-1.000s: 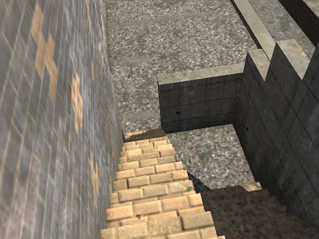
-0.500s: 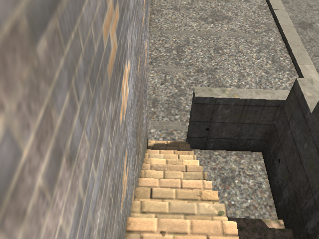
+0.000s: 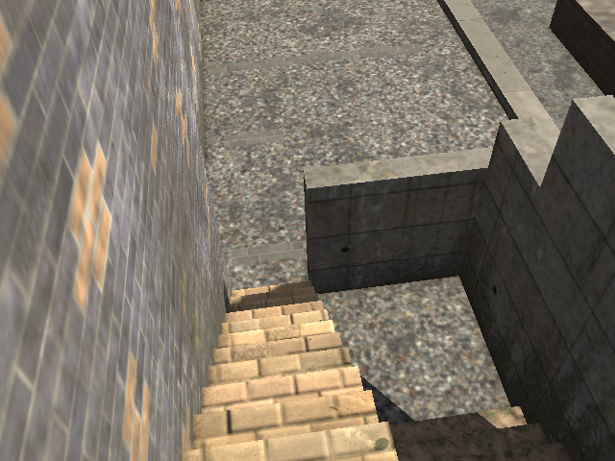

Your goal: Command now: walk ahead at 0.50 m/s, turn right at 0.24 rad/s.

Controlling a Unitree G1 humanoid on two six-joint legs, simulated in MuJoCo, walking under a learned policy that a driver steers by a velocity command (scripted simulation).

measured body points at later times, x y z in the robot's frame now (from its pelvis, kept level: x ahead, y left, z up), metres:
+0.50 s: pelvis +0.22 -0.01 -0.15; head +0.23 -0.03 +0.30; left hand +0.26 +0.27 -0.26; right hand +0.29 -0.27 -0.30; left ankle +0.28 +0.09 -0.86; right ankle +0.06 -0.08 -0.67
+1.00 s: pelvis +0.43 -0.05 -0.44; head +0.44 -0.06 +0.01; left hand +0.38 +0.22 -0.54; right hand +0.59 -0.25 -0.58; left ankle +0.34 +0.09 -0.75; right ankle +0.50 -0.12 -1.16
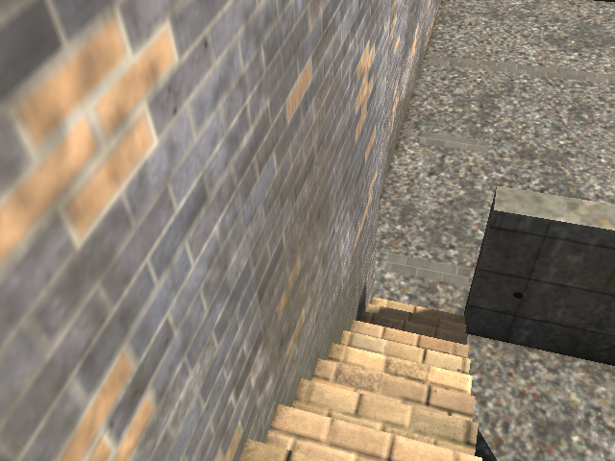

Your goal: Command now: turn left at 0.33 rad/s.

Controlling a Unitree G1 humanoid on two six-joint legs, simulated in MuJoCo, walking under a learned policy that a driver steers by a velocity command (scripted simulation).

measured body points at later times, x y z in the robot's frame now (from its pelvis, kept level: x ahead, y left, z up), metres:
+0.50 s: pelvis -0.01 +0.07 +0.04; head -0.01 +0.04 +0.49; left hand +0.17 +0.37 +0.00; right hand +0.20 -0.16 -0.02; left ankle -0.07 +0.18 -0.50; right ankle +0.03 -0.09 -0.70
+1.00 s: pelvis +0.05 +0.02 +0.02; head +0.07 +0.00 +0.47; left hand +0.21 +0.27 -0.09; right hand +0.06 -0.25 -0.11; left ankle +0.02 +0.19 -0.45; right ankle +0.04 -0.06 -0.72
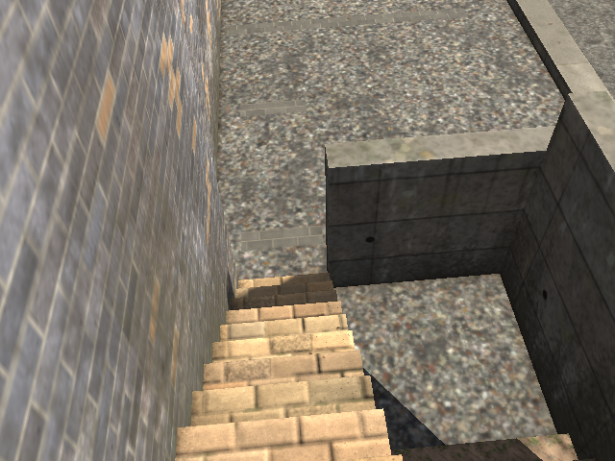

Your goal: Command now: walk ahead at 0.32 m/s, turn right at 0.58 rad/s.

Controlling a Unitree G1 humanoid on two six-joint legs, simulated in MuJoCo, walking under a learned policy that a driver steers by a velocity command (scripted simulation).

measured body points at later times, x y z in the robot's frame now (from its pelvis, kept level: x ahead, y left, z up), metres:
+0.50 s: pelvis +0.23 +0.09 -0.16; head +0.22 +0.10 +0.29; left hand +0.17 +0.32 -0.31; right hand +0.34 -0.16 -0.27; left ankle +0.28 +0.21 -0.86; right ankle +0.05 -0.07 -0.68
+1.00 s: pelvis +0.53 +0.21 -0.50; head +0.52 +0.24 -0.05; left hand +0.36 +0.42 -0.66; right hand +0.72 +0.01 -0.60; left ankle +0.66 +0.35 -1.13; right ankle +0.47 +0.09 -1.17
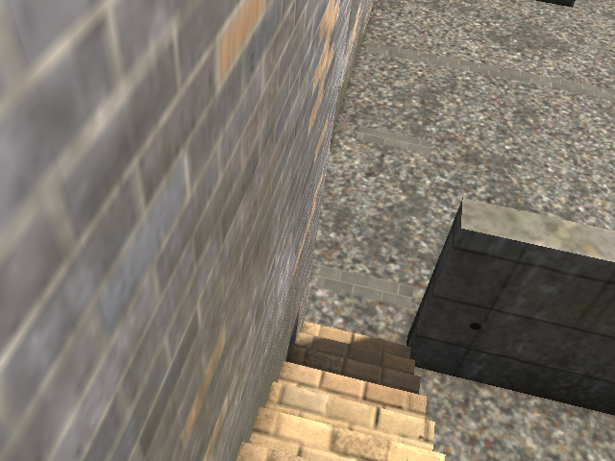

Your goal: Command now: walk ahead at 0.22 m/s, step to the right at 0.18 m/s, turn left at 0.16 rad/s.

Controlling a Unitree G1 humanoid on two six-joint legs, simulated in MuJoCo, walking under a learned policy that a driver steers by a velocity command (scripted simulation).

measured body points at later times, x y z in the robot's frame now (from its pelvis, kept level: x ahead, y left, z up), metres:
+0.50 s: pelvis +0.13 -0.06 -0.17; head +0.13 +0.01 +0.27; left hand +0.34 +0.15 -0.31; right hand +0.15 -0.33 -0.26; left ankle +0.19 +0.12 -0.88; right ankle +0.15 -0.24 -0.79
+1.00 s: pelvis +0.25 -0.17 -0.23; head +0.25 -0.20 +0.22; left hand +0.30 +0.07 -0.36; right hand +0.30 -0.42 -0.38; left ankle +0.47 -0.07 -0.85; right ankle +0.13 -0.22 -0.88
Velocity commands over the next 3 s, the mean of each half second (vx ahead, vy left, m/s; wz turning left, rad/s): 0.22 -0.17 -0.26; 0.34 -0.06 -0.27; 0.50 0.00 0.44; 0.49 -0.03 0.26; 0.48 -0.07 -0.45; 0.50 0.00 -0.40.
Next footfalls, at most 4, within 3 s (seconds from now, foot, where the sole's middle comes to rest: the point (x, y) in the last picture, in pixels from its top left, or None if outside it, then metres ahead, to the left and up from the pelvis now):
0.10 left None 0.23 0.12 -0.92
0.58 right None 0.17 -0.23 -0.92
1.20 left None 0.41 -0.07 -1.13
1.46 right None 0.59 -0.31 -1.35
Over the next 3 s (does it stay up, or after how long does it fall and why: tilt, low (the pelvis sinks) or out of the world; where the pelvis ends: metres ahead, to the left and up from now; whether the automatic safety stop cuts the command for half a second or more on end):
stays up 1.36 -0.32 -1.37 its command is cut before an obstacle from the start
